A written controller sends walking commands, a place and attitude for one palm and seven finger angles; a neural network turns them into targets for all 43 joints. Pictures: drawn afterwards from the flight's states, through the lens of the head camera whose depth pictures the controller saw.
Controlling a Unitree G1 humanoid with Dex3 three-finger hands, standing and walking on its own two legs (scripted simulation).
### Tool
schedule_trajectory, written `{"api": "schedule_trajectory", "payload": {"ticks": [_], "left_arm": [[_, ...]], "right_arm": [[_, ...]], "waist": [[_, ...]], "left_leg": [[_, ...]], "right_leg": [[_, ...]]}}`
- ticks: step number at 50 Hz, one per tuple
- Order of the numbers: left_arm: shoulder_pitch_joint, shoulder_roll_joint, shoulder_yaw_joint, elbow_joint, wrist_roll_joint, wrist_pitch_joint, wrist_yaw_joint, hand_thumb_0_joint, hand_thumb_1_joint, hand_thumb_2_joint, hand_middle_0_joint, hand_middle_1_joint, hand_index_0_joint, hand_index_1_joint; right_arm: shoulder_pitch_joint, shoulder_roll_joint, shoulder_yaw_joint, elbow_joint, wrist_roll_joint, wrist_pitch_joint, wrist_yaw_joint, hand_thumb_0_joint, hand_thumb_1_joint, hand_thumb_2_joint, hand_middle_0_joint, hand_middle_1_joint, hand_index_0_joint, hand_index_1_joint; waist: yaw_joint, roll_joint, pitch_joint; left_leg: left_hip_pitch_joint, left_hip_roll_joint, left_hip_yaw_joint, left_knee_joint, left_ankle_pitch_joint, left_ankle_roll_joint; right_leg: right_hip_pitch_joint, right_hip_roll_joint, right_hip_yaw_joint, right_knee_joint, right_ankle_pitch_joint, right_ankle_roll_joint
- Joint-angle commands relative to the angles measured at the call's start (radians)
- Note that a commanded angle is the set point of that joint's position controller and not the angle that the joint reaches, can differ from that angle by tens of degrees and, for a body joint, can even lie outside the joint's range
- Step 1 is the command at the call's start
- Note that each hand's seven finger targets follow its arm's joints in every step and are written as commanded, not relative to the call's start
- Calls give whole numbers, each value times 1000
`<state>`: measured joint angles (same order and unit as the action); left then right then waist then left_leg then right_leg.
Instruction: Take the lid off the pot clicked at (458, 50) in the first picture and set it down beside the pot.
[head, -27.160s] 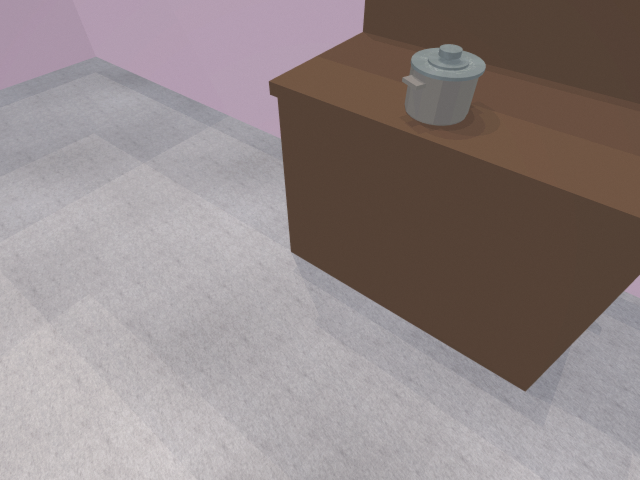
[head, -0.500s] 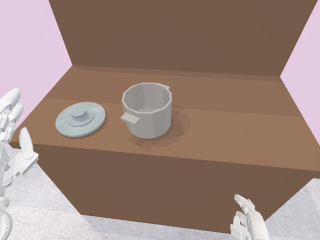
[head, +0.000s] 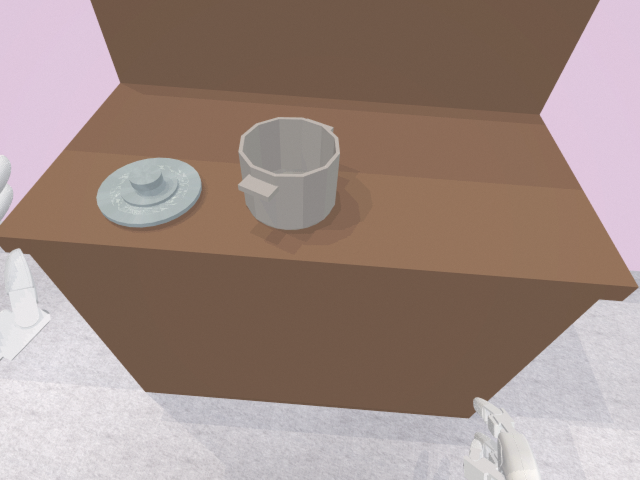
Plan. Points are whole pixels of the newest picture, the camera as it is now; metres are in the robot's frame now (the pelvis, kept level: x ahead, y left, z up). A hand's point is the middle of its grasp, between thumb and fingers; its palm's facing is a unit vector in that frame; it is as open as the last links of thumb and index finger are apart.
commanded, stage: step back with the hand held close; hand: left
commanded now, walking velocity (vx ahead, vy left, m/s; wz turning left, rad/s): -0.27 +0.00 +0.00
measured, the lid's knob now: (146, 177) +0.54 +0.33 +0.04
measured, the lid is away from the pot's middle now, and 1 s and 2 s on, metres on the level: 0.24 0.24 0.24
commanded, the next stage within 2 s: stop stepping back and stand still in 1.46 s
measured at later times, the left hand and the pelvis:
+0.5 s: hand (25, 353) +0.17 +0.23 +0.21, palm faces +0.41 -0.80 -0.43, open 7.4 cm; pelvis -0.03 +0.00 -0.01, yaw +0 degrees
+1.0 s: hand out of the picture +0.14 +0.23 +0.21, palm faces +0.38 -0.83 -0.41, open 7.4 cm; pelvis -0.06 +0.01 +0.00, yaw +1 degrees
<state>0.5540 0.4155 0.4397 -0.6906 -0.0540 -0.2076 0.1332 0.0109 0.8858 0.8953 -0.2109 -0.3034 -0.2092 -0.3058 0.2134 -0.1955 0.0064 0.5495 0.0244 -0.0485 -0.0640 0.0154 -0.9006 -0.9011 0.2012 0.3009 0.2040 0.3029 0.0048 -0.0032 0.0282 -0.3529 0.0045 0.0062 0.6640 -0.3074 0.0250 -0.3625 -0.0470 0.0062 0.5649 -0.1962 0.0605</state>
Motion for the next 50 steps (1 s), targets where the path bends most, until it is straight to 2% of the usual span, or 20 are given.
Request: {"api": "schedule_trajectory", "payload": {"ticks": [1, 3, 7, 11, 14, 16, 18, 20, 21, 23, 26, 30, 33, 37, 39, 41, 43, 45, 47, 50], "left_arm": [[-68, 147, 84, -163, 10, -65, 30, 0, 900, 900, -200, -300, -200, -300], [-72, 147, 81, -176, 13, -71, 36, 0, 900, 900, -200, -300, -200, -300], [-58, 152, 100, -192, 24, -87, 43, 0, 900, 900, -200, -300, -200, -300], [-51, 146, 104, -189, 24, -95, 40, 0, 900, 900, -200, -300, -200, -300], [-71, 152, 105, -188, 29, -105, 41, 0, 900, 900, -200, -300, -200, -300], [-68, 149, 101, -193, 31, -113, 41, 0, 900, 900, -200, -300, -200, -300], [-73, 148, 98, -210, 31, -121, 41, 0, 900, 900, -200, -300, -200, -300], [-67, 142, 108, -203, 40, -128, 42, 0, 900, 900, -200, -300, -200, -300], [-65, 139, 112, -199, 40, -130, 41, 0, 900, 900, -200, -300, -200, -300], [-60, 147, 125, -202, 36, -132, 39, 0, 900, 900, -200, -300, -200, -300], [-69, 153, 124, -202, 31, -132, 32, 0, 900, 900, -200, -300, -200, -300], [-72, 164, 110, -194, 28, -129, 39, 0, 900, 900, -200, -300, -200, -300], [-58, 160, 102, -219, 32, -142, 44, 0, 900, 900, -200, -300, -200, -300], [-50, 147, 128, -209, 46, -153, 39, 0, 900, 900, -200, -300, -200, -300], [-52, 151, 139, -209, 45, -149, 32, 0, 900, 900, -200, -300, -200, -300], [-60, 153, 139, -200, 44, -148, 21, 0, 900, 900, -200, -300, -200, -300], [-80, 163, 117, -192, 30, -148, 22, 0, 900, 900, -200, -300, -200, -300], [-71, 178, 107, -192, 25, -140, 23, 0, 900, 900, -200, -300, -200, -300], [-52, 186, 110, -209, 27, -136, 29, 0, 900, 900, -200, -300, -200, -300], [-43, 164, 98, -231, 29, -149, 29, 0, 900, 900, -200, -300, -200, -300]], "right_arm": [[-77, -146, -64, -154, -5, -72, -20, 0, -900, -900, 200, 300, 200, 300], [-82, -147, -58, -156, -8, -77, -24, 0, -900, -900, 200, 300, 200, 300], [-89, -156, -58, -165, -4, -97, -26, 0, -900, -900, 200, 300, 200, 300], [-73, -152, -66, -163, -3, -110, -19, 0, -900, -900, 200, 300, 200, 300], [-67, -158, -72, -157, -12, -110, -17, 0, -900, -900, 200, 300, 200, 300], [-63, -157, -75, -149, -13, -114, -14, 0, -900, -900, 200, 300, 200, 300], [-66, -158, -75, -144, -15, -114, -13, 0, -900, -900, 200, 300, 200, 300], [-69, -161, -78, -143, -18, -120, -14, 0, -900, -900, 200, 300, 200, 300], [-69, -158, -80, -142, -15, -122, -12, 0, -900, -900, 200, 300, 200, 300], [-67, -152, -84, -138, -16, -119, -9, 0, -900, -900, 200, 300, 200, 300], [-63, -145, -92, -134, -17, -113, -4, 0, -900, -900, 200, 300, 200, 300], [-60, -134, -90, -117, -29, -90, 2, 0, -900, -900, 200, 300, 200, 300], [-64, -141, -87, -117, -31, -85, 2, 0, -900, -900, 200, 300, 200, 300], [-82, -155, -90, -132, -20, -111, -6, 0, -900, -900, 200, 300, 200, 300], [-84, -149, -97, -133, -19, -120, -5, 0, -900, -900, 200, 300, 200, 300], [-74, -149, -101, -132, -16, -121, 1, 0, -900, -900, 200, 300, 200, 300], [-48, -127, -95, -112, -30, -115, 5, 0, -900, -900, 200, 300, 200, 300], [-51, -118, -102, -90, -34, -95, 12, 0, -900, -900, 200, 300, 200, 300], [-64, -116, -98, -90, -32, -81, 13, 0, -900, -900, 200, 300, 200, 300], [-80, -136, -97, -112, -27, -81, 7, 0, -900, -900, 200, 300, 200, 300]], "waist": [[-23, -48, -51], [-23, 11, -50], [-15, 131, -60], [-14, 62, -76], [-22, 30, -41], [-24, 23, -50], [-26, 54, -69], [-22, 134, -75], [-20, 135, -88], [-19, 109, -115], [-21, 6, -111], [-29, -70, -95], [-36, 14, -107], [-29, 209, -122], [-21, 194, -126], [-19, 96, -96], [-37, -48, -86], [-37, -140, -150], [-38, -89, -165], [-40, 33, -133]], "left_leg": [[-81, 55, -67, -121, -240, 19], [-101, 72, -90, -174, -264, 25], [-249, 122, -138, -299, -348, 49], [-268, 101, -109, -244, -291, 46], [-267, 83, -105, -217, -354, 43], [-230, 78, -103, -203, -306, 39], [-218, 95, -114, -234, -285, 40], [-322, 129, -136, -295, -322, 61], [-355, 138, -141, -298, -305, 67], [-363, 139, -136, -281, -245, 66], [-286, 78, -81, -173, -226, 38], [-121, 39, -57, -86, -202, 11], [-111, 68, -90, -166, -163, 23], [-427, 198, -198, -395, -322, 91], [-469, 210, -188, -351, -267, 99], [-443, 143, -134, -244, -295, 72], [-184, 26, -54, -75, -142, 3], [16, 13, -26, 6, -19, -19], [73, 17, -27, -4, -6, -14], [-33, 91, -98, -187, -94, 21]], "right_leg": [[-3, -90, 117, -184, -178, -96], [3, -63, 84, -155, -211, -89], [159, 6, 24, -21, -139, -64], [201, 0, 49, -13, -25, -66], [137, -16, 90, -73, -137, -78], [113, -20, 95, -84, -104, -84], [121, -3, 73, -51, -83, -80], [227, 33, 38, 51, -14, -67], [273, 43, 31, 91, 39, -63], [307, 42, 39, 114, 102, -63], [215, -16, 117, 3, 113, -84], [16, -91, 196, -188, -104, -124], [35, -42, 128, -146, -87, -110], [356, 101, 8, 180, 64, -50], [397, 108, 25, 222, 92, -46], [336, 59, 97, 111, 113, -71], [80, -79, 264, -135, 167, -136], [-27, -146, 266, -220, 125, -157], [-63, -138, 236, -228, 64, -156], [10, -5, 117, -125, -40, -102]]}}
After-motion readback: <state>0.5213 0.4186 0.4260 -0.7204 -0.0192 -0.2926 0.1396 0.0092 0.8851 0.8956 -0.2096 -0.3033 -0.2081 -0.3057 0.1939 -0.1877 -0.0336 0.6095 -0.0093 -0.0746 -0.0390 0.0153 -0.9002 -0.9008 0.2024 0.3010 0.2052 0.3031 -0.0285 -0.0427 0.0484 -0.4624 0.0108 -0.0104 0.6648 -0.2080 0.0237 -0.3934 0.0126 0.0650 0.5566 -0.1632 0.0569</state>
